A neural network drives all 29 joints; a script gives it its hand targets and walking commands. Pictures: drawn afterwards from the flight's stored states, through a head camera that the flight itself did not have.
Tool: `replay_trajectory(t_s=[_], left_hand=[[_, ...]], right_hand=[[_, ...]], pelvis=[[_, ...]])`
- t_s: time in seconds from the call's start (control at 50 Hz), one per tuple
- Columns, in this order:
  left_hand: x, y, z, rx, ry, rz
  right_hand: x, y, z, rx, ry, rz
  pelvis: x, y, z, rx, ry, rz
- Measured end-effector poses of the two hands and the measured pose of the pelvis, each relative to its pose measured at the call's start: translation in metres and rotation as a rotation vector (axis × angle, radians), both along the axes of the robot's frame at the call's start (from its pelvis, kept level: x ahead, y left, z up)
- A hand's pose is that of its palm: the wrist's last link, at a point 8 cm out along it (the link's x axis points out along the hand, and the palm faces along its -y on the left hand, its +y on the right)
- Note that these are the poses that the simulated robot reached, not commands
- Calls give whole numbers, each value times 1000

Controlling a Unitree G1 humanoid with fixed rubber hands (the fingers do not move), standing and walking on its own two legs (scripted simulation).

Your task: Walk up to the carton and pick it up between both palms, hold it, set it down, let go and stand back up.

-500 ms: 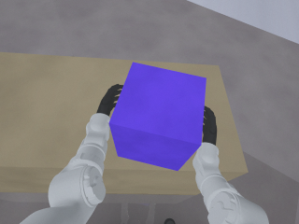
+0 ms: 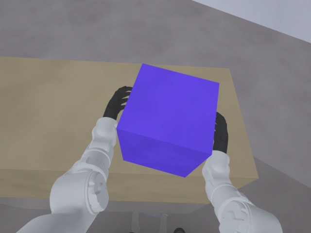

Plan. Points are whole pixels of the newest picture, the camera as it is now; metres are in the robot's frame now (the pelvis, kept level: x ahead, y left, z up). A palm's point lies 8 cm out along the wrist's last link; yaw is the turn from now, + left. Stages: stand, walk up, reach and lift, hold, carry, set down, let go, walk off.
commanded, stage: reach and lift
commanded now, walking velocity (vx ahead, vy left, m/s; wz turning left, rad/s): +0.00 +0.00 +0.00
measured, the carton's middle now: (165, 126) +0.40 -0.01 -0.03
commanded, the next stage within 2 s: none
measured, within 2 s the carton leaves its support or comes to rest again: neither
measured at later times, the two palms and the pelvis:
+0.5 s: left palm (106, 106) +0.40 +0.15 +0.07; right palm (222, 130) +0.35 -0.14 +0.04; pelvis +0.02 +0.00 +0.00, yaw +0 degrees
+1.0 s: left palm (94, 100) +0.37 +0.16 +0.14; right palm (233, 114) +0.35 -0.14 +0.12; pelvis +0.01 +0.00 +0.00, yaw +1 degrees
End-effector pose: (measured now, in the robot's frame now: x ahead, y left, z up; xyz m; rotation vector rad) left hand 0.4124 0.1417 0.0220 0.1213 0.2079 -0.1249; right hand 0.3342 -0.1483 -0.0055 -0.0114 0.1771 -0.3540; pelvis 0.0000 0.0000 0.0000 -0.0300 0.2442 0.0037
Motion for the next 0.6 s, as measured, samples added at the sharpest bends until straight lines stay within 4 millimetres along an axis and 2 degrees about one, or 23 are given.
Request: replay_trajectory(t_s=[0.14, 0.34, 0.48, 0.6], left_hand=[[6, -5, 7, -23, 5, 10], [5, 8, 28, -19, -36, 54], [-7, 10, 42, -25, -48, 76], [-14, 2, 65, -42, -56, 87]], right_hand=[[7, -4, 6, -13, 3, 6], [21, 4, 29, -18, -35, 52], [16, 5, 46, -35, -44, 76], [11, -4, 69, -35, -60, 79]], pelvis=[[5, 0, 0, 0, -2, -11], [17, 4, 3, -4, -77, -6], [17, 4, 5, -4, -158, 6], [9, 2, 5, -2, -218, 8]])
